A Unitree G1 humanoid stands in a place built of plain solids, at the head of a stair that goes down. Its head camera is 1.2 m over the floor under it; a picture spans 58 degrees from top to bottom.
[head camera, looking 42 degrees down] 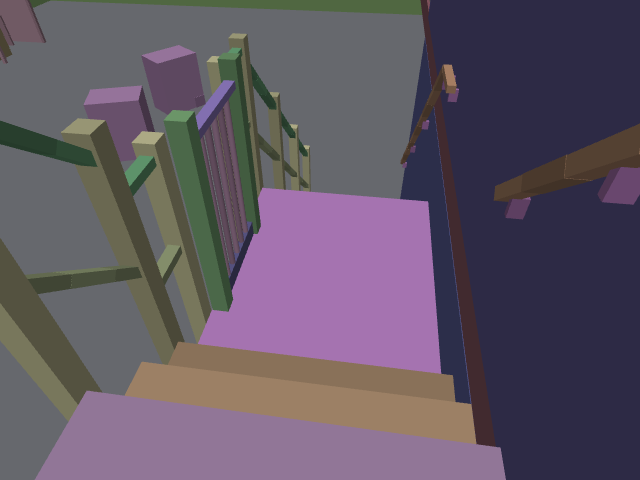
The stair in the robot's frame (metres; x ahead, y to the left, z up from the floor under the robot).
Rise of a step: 0.21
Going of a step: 0.24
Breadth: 1.20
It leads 8 degrees to the right of straight ahead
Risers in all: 3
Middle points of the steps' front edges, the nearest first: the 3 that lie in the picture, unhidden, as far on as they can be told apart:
0.58 0.10 0.00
0.81 0.07 -0.21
1.05 0.04 -0.43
